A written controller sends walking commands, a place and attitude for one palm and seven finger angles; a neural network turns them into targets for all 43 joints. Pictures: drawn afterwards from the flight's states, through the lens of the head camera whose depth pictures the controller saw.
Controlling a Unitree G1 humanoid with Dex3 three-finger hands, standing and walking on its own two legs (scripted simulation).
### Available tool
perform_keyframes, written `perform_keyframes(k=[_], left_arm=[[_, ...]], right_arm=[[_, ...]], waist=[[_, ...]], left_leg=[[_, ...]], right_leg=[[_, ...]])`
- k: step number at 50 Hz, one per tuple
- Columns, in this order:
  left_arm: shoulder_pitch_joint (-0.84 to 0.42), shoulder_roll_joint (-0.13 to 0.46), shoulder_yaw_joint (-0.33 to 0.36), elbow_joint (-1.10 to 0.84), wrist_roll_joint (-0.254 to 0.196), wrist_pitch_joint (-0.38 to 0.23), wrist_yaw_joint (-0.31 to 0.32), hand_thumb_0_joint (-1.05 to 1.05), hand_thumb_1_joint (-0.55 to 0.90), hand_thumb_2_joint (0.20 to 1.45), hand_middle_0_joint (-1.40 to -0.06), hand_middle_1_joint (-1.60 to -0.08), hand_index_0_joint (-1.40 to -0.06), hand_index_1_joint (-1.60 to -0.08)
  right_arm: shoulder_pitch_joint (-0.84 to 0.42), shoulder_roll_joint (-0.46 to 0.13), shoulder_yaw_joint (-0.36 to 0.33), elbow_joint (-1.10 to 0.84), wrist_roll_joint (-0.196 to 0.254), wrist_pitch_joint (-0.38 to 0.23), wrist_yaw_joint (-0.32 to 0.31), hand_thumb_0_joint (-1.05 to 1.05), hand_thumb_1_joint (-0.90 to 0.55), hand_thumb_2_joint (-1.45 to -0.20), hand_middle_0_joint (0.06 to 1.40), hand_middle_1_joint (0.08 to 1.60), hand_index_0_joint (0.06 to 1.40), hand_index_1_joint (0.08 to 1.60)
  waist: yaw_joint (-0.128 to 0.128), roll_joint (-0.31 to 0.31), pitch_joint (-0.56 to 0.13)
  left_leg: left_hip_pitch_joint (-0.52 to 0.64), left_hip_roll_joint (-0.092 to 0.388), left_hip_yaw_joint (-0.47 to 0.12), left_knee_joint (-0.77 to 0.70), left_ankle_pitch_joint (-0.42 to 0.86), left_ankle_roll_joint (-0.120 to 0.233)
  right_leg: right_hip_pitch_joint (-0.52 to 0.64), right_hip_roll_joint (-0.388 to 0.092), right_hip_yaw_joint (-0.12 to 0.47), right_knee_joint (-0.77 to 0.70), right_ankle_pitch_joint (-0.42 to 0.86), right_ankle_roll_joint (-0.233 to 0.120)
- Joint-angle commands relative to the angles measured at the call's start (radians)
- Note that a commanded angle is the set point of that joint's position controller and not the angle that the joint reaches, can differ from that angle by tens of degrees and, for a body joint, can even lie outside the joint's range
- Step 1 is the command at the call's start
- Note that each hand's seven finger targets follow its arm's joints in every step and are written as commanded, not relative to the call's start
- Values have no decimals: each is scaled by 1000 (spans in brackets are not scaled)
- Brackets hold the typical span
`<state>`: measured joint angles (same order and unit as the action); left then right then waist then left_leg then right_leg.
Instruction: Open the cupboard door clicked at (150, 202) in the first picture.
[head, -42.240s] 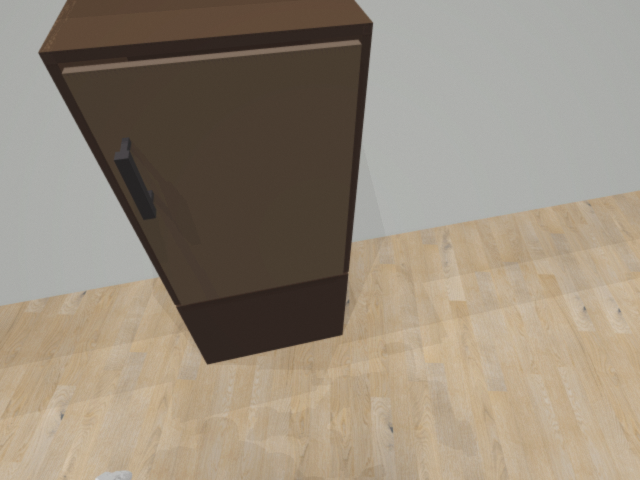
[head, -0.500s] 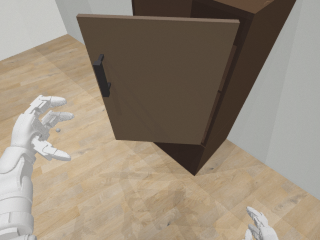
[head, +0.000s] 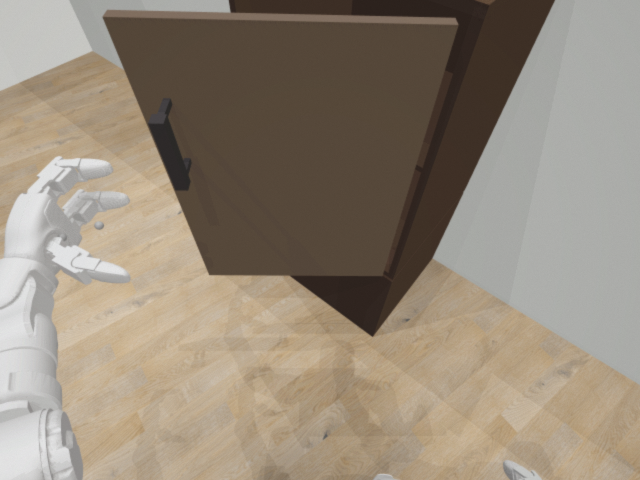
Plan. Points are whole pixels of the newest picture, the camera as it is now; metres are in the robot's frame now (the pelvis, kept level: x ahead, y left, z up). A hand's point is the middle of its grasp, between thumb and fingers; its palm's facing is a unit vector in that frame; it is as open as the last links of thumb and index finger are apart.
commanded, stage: move the hooked fingers beside the handle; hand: left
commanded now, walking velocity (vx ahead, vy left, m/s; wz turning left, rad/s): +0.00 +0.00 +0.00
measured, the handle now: (174, 146) +0.55 +0.23 +0.08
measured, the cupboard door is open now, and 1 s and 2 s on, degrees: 39 39 39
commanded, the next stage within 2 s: slide the fingers in behind the handle in 1.60 s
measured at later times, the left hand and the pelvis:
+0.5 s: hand (107, 185) +0.45 +0.28 +0.10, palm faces +0.00 -1.00 +0.01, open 14.0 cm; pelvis -0.01 +0.01 -0.01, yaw +0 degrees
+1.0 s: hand (115, 161) +0.51 +0.29 +0.09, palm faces +0.00 -1.00 +0.00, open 14.0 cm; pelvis +0.01 +0.02 -0.02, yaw -2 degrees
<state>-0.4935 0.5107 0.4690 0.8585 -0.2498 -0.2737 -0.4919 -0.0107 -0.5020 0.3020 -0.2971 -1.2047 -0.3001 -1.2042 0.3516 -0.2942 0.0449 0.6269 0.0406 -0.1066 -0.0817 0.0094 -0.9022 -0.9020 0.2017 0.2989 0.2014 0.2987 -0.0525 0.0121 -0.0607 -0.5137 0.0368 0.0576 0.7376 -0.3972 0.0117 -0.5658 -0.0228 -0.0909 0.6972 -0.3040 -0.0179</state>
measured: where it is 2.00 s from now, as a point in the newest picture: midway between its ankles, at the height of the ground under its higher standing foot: outside the picture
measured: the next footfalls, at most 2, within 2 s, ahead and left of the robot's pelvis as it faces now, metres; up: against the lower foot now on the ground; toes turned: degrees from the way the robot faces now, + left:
none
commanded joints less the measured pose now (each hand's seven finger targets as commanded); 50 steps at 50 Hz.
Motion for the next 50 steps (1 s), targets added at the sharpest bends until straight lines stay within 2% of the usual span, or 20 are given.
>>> perform_keyframes(k=[1,4,9,13,14,17,22,25,27,30,33,38,39,42,43,45,46,47,49,50], left_arm=[[-420,309,44,-140,-15,-73,-4,0,-500,300,-300,-1200,-300,-1200],[-481,350,55,-61,2,-81,-3,0,-500,300,-300,-1200,-300,-1200],[-538,381,63,-52,16,-114,-10,0,-500,300,-300,-1200,-300,-1200],[-592,429,81,88,23,-96,-21,0,-500,300,-300,-1200,-300,-1200],[-604,478,107,92,35,-95,-23,0,-500,300,-300,-1200,-300,-1200],[-645,476,84,48,59,-114,-27,0,-500,300,-300,-1200,-300,-1200],[-712,444,56,140,43,-103,-32,0,-500,300,-300,-1200,-300,-1200],[-778,463,37,128,77,-95,-26,0,-500,300,-300,-1200,-300,-1200],[-801,488,49,141,91,-93,-9,0,-500,300,-300,-1200,-300,-1200],[-823,529,90,121,88,-109,3,0,-500,300,-300,-1200,-300,-1200],[-819,546,96,169,94,-102,6,0,-500,300,-300,-1200,-300,-1200],[-833,623,129,173,126,-95,9,0,-500,300,-300,-1200,-300,-1200],[-833,620,128,173,127,-94,5,0,-500,300,-300,-1200,-300,-1200],[-807,587,106,226,122,-81,-9,0,-500,300,-300,-1200,-300,-1200],[-790,613,130,220,114,-85,-16,0,-500,300,-300,-1200,-300,-1200],[-759,627,142,184,113,-82,-32,0,-500,300,-300,-1200,-300,-1200],[-744,599,125,186,112,-78,-38,0,-500,300,-300,-1200,-300,-1200],[-731,599,134,186,104,-75,-41,0,-500,300,-300,-1200,-300,-1200],[-741,616,147,165,95,-79,-47,0,-500,300,-300,-1200,-300,-1200],[-776,588,121,161,95,-80,-47,0,-500,300,-300,-1200,-300,-1200]], right_arm=[[49,-161,-66,-103,-1,-22,-9,0,-900,-900,200,300,200,300],[60,-168,-61,-94,-2,-4,-9,0,-900,-900,200,300,200,300],[81,-166,-63,-98,-10,19,-2,0,-900,-900,200,300,200,300],[95,-182,-57,-89,-7,43,-4,0,-900,-900,200,300,200,300],[101,-186,-58,-91,-9,48,-6,0,-900,-900,200,300,200,300],[117,-179,-62,-94,-14,61,-2,0,-900,-900,200,300,200,300],[147,-190,-61,-71,-16,82,-2,0,-900,-900,200,300,200,300],[168,-191,-58,-64,-22,94,-1,0,-900,-900,200,300,200,300],[182,-194,-58,-60,-26,102,0,0,-900,-900,200,300,200,300],[205,-198,-61,-57,-34,115,6,0,-900,-900,200,300,200,300],[218,-200,-56,-64,-35,130,10,0,-900,-900,200,300,200,300],[237,-204,-54,-83,-40,155,14,0,-900,-900,200,300,200,300],[246,-204,-56,-81,-41,160,17,0,-900,-900,200,300,200,300],[253,-205,-55,-84,-39,171,22,0,-900,-900,200,300,200,300],[254,-209,-57,-89,-41,172,19,0,-900,-900,200,300,200,300],[258,-208,-61,-98,-41,179,24,0,-900,-900,200,300,200,300],[257,-204,-61,-99,-40,184,28,0,-900,-900,200,300,200,300],[259,-205,-64,-100,-40,187,30,0,-900,-900,200,300,200,300],[256,-209,-65,-104,-40,189,29,0,-900,-900,200,300,200,300],[255,-205,-62,-100,-39,194,31,0,-900,-900,200,300,200,300]], waist=[[-10,53,-312],[-20,39,-298],[-15,104,-393],[-44,16,-305],[-37,30,-331],[-40,137,-393],[-79,81,-367],[-89,161,-393],[-94,147,-393],[-88,166,-470],[-93,128,-435],[-87,178,-460],[-95,186,-485],[-110,126,-434],[-99,124,-449],[-81,175,-497],[-86,183,-488],[-89,131,-473],[-86,153,-478],[-102,168,-462]], left_leg=[[74,-32,-58,-79,320,14],[39,-31,-60,-72,287,16],[77,-30,-64,-46,366,13],[-28,-28,-60,-40,263,22],[-39,-28,-59,-37,260,23],[20,-27,-64,-18,326,18],[5,-17,-81,-11,302,17],[45,-14,-92,-2,343,11],[35,-10,-101,2,342,9],[87,-4,-108,20,432,-1],[36,-3,-103,23,425,5],[20,-5,-98,34,449,5],[45,-1,-96,42,476,5],[-7,-1,-90,44,427,15],[-8,-3,-91,46,448,15],[17,-2,-85,50,501,11],[30,0,-83,52,512,11],[13,1,-84,54,502,15],[22,1,-88,55,515,13],[30,2,-86,56,508,13]], right_leg=[[198,32,69,-42,295,-6],[181,32,71,-35,268,-8],[186,37,74,-10,318,-11],[154,38,80,-17,256,-4],[167,35,86,-12,258,-1],[131,39,79,4,281,-8],[67,48,64,0,233,-4],[16,48,57,13,226,-7],[8,49,54,15,213,-7],[10,55,50,29,255,-8],[25,60,49,34,274,-10],[40,61,54,45,302,-13],[31,63,56,43,317,-8],[23,67,56,34,304,-3],[49,67,57,41,328,-8],[62,65,58,47,363,-7],[44,68,55,45,361,-7],[51,70,53,42,364,-4],[42,72,54,48,365,-6],[20,72,52,45,356,-5]])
